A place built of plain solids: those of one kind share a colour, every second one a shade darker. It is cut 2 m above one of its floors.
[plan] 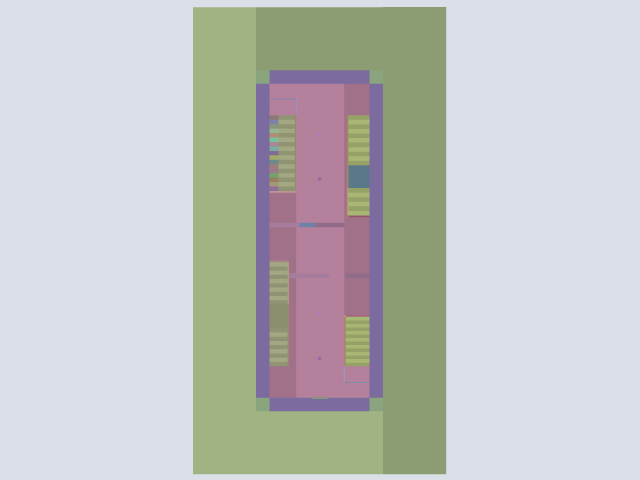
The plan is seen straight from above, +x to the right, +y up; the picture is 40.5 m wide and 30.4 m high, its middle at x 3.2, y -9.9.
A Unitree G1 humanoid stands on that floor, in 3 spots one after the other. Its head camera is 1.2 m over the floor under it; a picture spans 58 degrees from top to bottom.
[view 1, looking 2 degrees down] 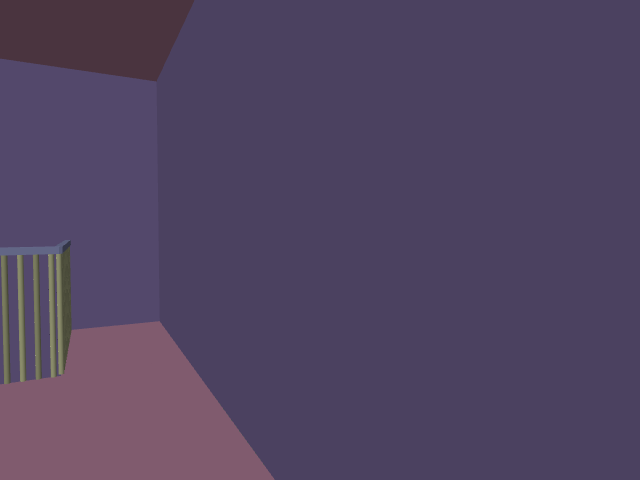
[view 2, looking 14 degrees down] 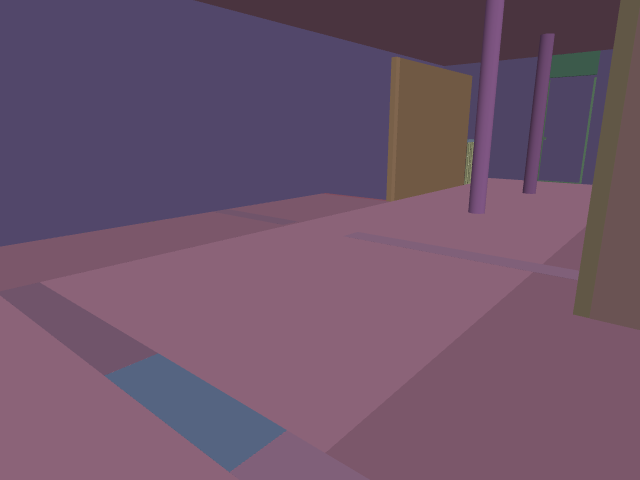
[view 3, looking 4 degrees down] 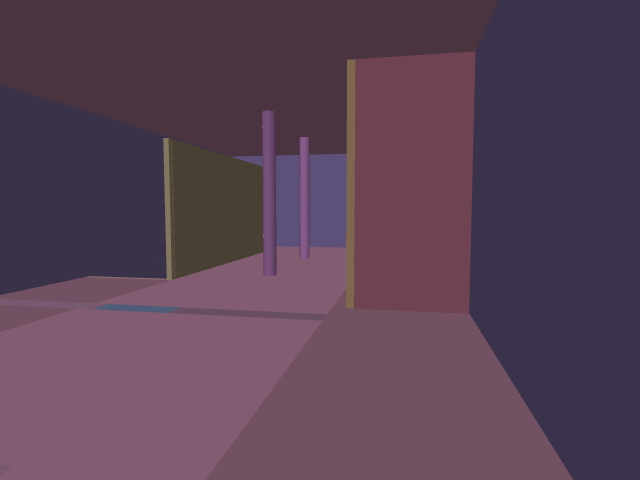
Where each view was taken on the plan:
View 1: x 5.67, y -0.75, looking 152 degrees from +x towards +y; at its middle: wall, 1.60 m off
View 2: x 0.80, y -8.00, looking -50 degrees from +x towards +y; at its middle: floor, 4.96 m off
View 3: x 5.59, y -13.64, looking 101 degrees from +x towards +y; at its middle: wall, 13.93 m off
